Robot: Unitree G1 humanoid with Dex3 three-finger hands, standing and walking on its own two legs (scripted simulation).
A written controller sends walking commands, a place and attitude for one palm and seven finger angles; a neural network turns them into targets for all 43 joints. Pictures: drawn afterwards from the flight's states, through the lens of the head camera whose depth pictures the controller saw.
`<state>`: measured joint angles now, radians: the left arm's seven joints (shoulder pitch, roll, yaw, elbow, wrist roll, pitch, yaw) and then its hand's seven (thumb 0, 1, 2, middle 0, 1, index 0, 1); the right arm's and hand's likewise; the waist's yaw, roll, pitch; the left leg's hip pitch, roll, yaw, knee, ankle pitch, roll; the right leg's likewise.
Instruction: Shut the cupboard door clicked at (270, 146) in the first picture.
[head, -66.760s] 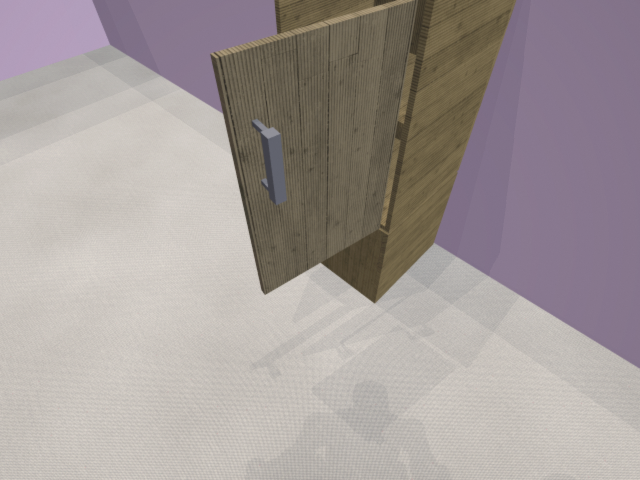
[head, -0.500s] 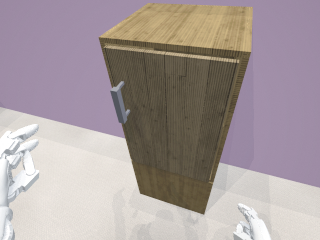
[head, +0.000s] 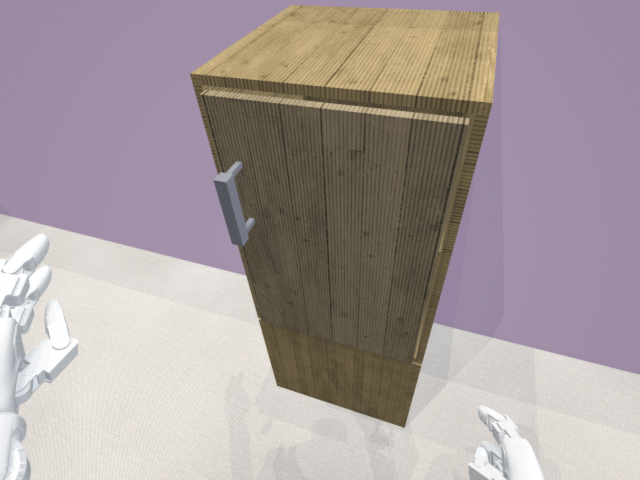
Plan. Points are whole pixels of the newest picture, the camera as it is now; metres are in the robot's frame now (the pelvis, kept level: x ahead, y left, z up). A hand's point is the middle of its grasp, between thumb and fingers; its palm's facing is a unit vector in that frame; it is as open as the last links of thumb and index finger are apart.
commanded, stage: step back with the hand held close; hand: left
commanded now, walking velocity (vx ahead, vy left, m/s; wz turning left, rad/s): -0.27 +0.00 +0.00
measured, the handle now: (238, 204) +0.53 +0.21 +0.06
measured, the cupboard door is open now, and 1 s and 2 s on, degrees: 0 0 0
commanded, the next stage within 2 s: stop stepping back and stand still in 1.18 s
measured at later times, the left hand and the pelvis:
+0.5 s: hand (8, 387) +0.15 +0.30 +0.16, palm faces +0.39 -0.78 -0.49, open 7.4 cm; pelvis -0.05 +0.03 -0.01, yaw +0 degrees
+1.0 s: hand out of the picture +0.06 +0.34 +0.17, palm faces +0.50 -0.76 -0.43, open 7.4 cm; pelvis -0.13 +0.05 -0.02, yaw +4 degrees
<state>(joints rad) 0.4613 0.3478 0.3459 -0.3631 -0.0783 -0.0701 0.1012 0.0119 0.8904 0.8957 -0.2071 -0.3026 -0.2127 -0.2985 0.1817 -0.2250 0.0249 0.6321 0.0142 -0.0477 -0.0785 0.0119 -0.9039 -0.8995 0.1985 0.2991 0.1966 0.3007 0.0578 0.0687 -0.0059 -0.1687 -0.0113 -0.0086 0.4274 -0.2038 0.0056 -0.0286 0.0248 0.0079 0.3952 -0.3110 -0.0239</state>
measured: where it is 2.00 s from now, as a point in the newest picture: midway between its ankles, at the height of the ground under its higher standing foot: outside the picture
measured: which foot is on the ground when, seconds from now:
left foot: down 0.00-1.00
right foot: down 0.00-0.88, up 0.90-1.00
